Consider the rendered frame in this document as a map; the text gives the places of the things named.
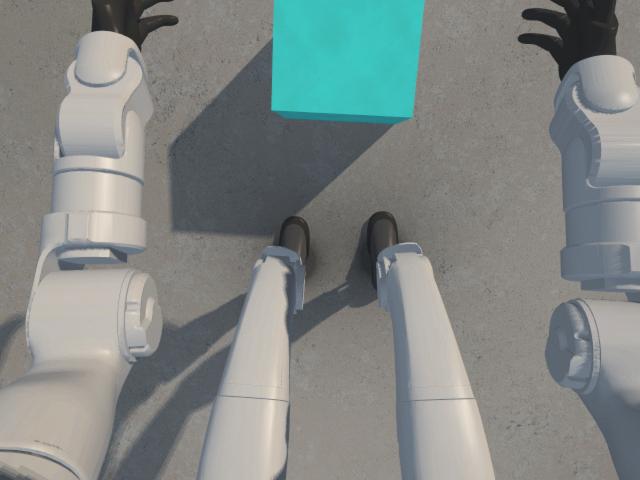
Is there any right robot hand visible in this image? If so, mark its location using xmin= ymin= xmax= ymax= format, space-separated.
xmin=518 ymin=0 xmax=619 ymax=81

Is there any left robot foot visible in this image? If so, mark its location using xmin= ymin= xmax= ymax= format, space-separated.
xmin=279 ymin=216 xmax=310 ymax=265

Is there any left robot hand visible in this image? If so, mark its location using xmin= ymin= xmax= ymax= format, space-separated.
xmin=91 ymin=0 xmax=179 ymax=52

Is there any robot right forearm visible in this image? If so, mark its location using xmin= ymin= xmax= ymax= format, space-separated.
xmin=549 ymin=55 xmax=640 ymax=302

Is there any right robot upper arm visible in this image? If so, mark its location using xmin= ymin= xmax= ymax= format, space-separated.
xmin=545 ymin=298 xmax=640 ymax=480

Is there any carton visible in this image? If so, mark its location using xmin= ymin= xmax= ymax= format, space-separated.
xmin=271 ymin=0 xmax=425 ymax=124

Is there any robot left forearm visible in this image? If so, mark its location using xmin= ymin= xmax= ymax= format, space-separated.
xmin=25 ymin=31 xmax=154 ymax=358

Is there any left robot upper arm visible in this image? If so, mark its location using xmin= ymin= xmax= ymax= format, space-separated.
xmin=0 ymin=268 xmax=163 ymax=480

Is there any left robot thigh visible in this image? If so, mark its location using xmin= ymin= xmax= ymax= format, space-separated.
xmin=196 ymin=255 xmax=306 ymax=480

